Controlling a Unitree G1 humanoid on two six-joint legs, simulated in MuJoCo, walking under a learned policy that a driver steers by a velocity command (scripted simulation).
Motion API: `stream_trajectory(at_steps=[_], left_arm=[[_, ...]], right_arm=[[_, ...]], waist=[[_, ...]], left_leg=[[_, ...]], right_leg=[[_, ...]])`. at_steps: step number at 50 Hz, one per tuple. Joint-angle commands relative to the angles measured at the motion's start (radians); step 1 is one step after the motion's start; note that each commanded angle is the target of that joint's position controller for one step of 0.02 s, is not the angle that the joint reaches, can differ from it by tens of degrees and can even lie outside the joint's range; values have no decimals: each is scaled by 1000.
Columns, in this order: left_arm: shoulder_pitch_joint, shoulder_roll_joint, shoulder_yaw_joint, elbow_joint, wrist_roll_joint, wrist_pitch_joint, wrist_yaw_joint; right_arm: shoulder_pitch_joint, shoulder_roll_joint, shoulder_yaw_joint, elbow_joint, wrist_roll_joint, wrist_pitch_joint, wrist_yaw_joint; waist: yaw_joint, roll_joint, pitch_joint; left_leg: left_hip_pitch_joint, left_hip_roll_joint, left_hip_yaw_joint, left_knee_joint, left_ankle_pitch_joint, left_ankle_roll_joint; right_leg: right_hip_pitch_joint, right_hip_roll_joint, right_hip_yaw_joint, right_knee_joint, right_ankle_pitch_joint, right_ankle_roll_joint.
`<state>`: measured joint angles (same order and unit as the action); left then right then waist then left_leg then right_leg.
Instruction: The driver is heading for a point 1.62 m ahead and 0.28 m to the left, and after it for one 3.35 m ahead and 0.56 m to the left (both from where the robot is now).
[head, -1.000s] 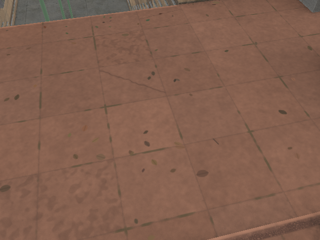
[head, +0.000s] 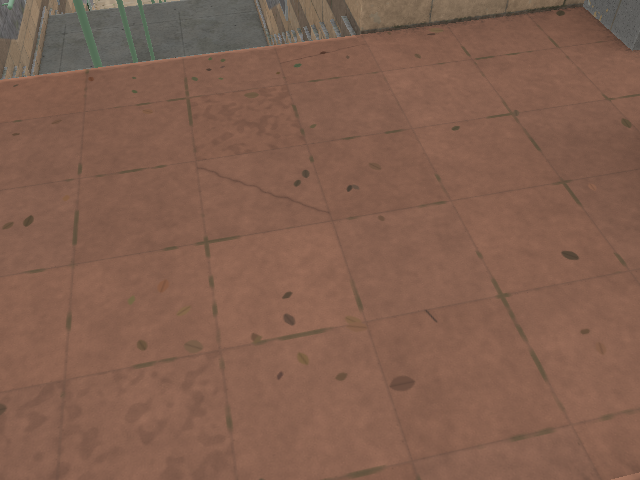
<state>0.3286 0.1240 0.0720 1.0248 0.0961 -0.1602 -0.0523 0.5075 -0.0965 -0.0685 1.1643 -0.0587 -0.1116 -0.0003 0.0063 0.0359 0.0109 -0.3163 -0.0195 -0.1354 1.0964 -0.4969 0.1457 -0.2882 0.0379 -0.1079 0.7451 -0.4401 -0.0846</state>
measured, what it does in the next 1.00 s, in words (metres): goes down: left foot 0.17 m lower, then right foot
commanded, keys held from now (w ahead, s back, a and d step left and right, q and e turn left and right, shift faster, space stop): w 0.28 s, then no key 0.48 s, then w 0.24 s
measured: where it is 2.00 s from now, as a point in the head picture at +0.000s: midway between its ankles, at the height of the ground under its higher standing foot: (335, 455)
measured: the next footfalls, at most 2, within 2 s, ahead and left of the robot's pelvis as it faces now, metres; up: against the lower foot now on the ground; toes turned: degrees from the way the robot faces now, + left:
left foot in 0.38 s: +0.31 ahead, +0.11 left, -0.17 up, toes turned +3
right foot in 0.68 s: +0.40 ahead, -0.12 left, -0.17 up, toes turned -5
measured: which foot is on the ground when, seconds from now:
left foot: up 0.00-0.36, down 0.38-0.72, up 0.74-0.96, down 0.98-1.00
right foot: down 0.00-0.40, up 0.42-0.66, down 0.68-0.98, up 1.00-1.00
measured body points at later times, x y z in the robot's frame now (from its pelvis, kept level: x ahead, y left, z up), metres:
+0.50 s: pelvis +0.26 +0.02 -0.14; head +0.27 +0.02 +0.31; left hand +0.20 +0.23 -0.29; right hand +0.29 -0.22 -0.28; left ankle +0.27 +0.11 -0.88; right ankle +0.14 -0.11 -0.62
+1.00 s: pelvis +0.37 +0.02 -0.20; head +0.37 +0.02 +0.25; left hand +0.30 +0.25 -0.35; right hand +0.47 -0.23 -0.32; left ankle +0.30 +0.11 -0.87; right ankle +0.36 -0.12 -0.87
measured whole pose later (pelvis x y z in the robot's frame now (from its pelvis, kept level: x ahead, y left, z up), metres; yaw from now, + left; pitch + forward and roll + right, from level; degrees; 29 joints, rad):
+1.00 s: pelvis +0.37 +0.02 -0.20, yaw -1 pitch +2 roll +1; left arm 0.48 0.19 0.01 1.04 0.07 -0.12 -0.02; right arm 0.26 -0.23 -0.04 0.85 -0.09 -0.11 0.00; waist 0.07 -0.04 -0.02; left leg -0.37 -0.06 0.05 0.99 -0.57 0.05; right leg -0.54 -0.08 0.01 1.07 -0.55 -0.10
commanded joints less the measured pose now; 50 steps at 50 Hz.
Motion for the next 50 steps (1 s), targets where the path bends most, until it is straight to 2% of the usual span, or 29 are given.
stream_trajectory(at_steps=[1, 3, 6, 10, 11, 12, 15, 17, 18, 19, 20, 21, 22, 23, 24, 26, 32, 34, 35, 36, 37, 39, 40, 42, 45, 47, 48, 49, 50], left_arm=[[331, 118, 19, 103, -20, 27, -24], [219, -37, -29, 81, -17, 33, 12], [153, -115, -76, 49, -4, 14, 65], [284, 8, -92, 94, 12, 7, 30], [168, 114, -49, 58, -155, 36, 62], [379, 18, -99, 134, -5, 13, 31], [401, 45, -85, 119, -27, 19, 35], [374, 51, -74, 106, -61, 46, 54], [350, 131, -54, 87, -41, 65, 37], [308, 88, -68, 110, -39, 81, 13], [418, 26, -71, 115, -24, 92, -41], [408, -11, -81, 57, -60, 77, -67], [217, 71, -53, -30, -92, 68, -67], [125, 74, -56, -107, -97, 60, -59], [94, 111, -37, -127, -73, 58, -34], [127, 13, -61, -85, -14, 66, -4], [373, 64, -36, -24, -8, 93, -17], [419, 148, 6, -17, -31, 74, 3], [336, 210, 8, -31, -53, 60, 3], [134, 251, -12, -102, -85, 42, -14], [25, 224, -26, -122, -71, 20, -29], [23, 228, -15, -118, -76, 4, -28], [102, 251, -1, -82, -54, 24, 1], [182, 214, -13, -16, -42, 46, 32], [129, 126, -52, -23, -17, 38, 55], [50, 191, -47, -52, -46, 22, 63], [-14, 200, -48, -69, -10, 22, 62], [-105, 251, -33, -94, -13, 16, 40], [-118, 211, -22, -133, -24, 9, 2]], right_arm=[[-223, -76, -17, -149, 19, -50, -23], [-161, 5, 8, -160, -38, -17, -11], [-206, 14, 36, -191, -68, 15, 42], [-305, -48, 40, -254, -38, 20, 52], [-389, -135, 16, -268, 57, 57, 56], [-406, -91, 47, -294, -39, 44, 49], [-490, -124, 47, -331, -58, 31, 45], [-421, -155, 47, -265, -31, 21, 40], [-229, -151, 40, -202, -17, 8, 39], [-11, -208, 21, -100, -1, -1, 40], [310, -284, -3, -48, -5, -3, 37], [373, -361, -24, -25, -11, 11, 49], [322, -365, -41, -39, -64, 17, 44], [123, -343, -37, -85, -64, 30, 45], [-91, -241, 2, -153, -28, 32, 53], [-223, -106, 52, -198, -9, -5, 27], [-298, -270, 36, -233, -26, -52, 73], [-421, -247, 48, -274, 26, -44, 88], [-373, -227, 36, -282, 60, -32, 101], [-99, -205, 18, -256, 69, -12, 98], [-88, -197, 9, -261, 61, 16, 70], [-124, -191, 8, -306, 20, 46, 16], [-121, -203, 3, -283, -24, 54, -2], [-136, -135, 23, -280, -55, 56, -12], [-121, -148, 29, -282, -39, 35, -1], [-188, -173, 24, -338, -8, 26, 8], [-39, -176, 19, -279, -19, 20, 8], [172, -193, -2, -217, -24, 12, 5], [302, -258, -13, -174, -37, -12, -7]], waist=[[120, -6, 177], [24, 24, 162], [9, -51, 125], [15, -57, 113], [5, -61, 101], [56, -29, 157], [89, -57, 143], [86, -9, 161], [9, -15, 97], [-93, 67, 107], [-148, 248, -207], [-168, 257, -449], [-213, 42, -296], [-156, -36, -192], [-70, -97, -67], [53, -42, 127], [185, -27, 1], [260, -59, 0], [213, -195, -40], [17, -297, -133], [-19, -268, -102], [12, -272, -97], [64, -114, -48], [66, -74, 16], [30, -151, 30], [-8, -108, 24], [-69, -118, 8], [-213, -22, 23], [-222, 210, -6]], left_leg=[[-727, 38, -46, 272, 173, -2], [-565, 112, -26, 143, 364, 8], [-407, 169, 10, -170, 847, -20], [-19, 118, 139, -337, 1054, -90], [-26, 30, 195, -435, 1000, -120], [-76, 149, 83, -420, 961, -106], [-134, 94, 166, -530, 733, -95], [-114, 129, 106, -809, 708, -99], [178, 38, 245, -760, 770, -116], [360, 119, 169, -1014, 1019, -74], [981, 296, 93, -587, 1703, 140], [1259, 474, -105, -380, 2043, 331], [1160, 483, -152, -409, 1979, 312], [953, 521, -149, -503, 1575, 276], [570, 486, -116, -603, 1280, 237], [-123, 275, 93, -777, 985, 158], [-404, 189, 137, -546, 948, 92], [-441, 130, 159, -370, 893, 18], [-350, 38, 229, -179, 764, -47], [-213, -7, 216, -45, 251, -107], [-194, -14, 187, 37, -196, -120], [-311, 45, 76, 80, -280, -175], [-291, 27, 103, 157, -184, -179], [-309, 22, 106, 188, -34, -144], [-176, 9, 131, 253, 142, -82], [-45, -22, 209, -61, -53, -108], [207, -33, 214, -28, 175, -101], [393, -63, 243, -232, 168, -100], [534, 23, -49, -486, 251, -21]], right_leg=[[356, -371, 637, -435, -65, -290], [120, -279, 384, -360, 128, -202], [-86, -173, 208, -286, 283, -150], [-398, -124, 157, -234, 132, -134], [-295, -127, 173, -161, 170, -88], [-279, -174, 238, -147, 86, -135], [-42, -174, 305, -22, 258, -140], [94, -126, 276, 152, 337, -78], [4, -63, 206, 323, 487, -69], [-99, -53, 226, 524, 448, -34], [-416, 26, 152, 983, 60, 40], [-638, 64, 139, 1410, -510, 103], [-880, 41, 151, 1455, -471, 123], [-949, -65, 159, 1299, -357, 97], [-794, -143, 203, 1054, -219, 78], [-370, -197, 176, 654, 141, 46], [181, -111, 72, 384, 532, 135], [351, -62, 16, 218, 434, 139], [347, -93, 60, 3, 749, 53], [213, -272, 357, -183, 976, -164], [99, -324, 416, -215, 955, -243], [55, -408, 579, -272, 607, -272], [-46, -392, 580, -297, 235, -288], [-164, -339, 542, -257, -185, -265], [-328, -296, 459, -163, -177, -198], [-377, -260, 365, -141, -214, -167], [-520, -234, 304, -23, -145, -124], [-655, -204, 232, 212, -39, -128], [-787, -59, 126, 559, -135, -83]])
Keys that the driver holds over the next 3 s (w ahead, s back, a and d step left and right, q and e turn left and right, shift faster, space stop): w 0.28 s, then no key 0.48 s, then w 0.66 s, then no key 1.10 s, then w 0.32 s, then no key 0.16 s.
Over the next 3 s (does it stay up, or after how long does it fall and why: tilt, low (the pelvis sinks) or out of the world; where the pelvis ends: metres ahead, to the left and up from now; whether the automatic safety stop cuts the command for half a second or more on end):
stays up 0.82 0.05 -0.30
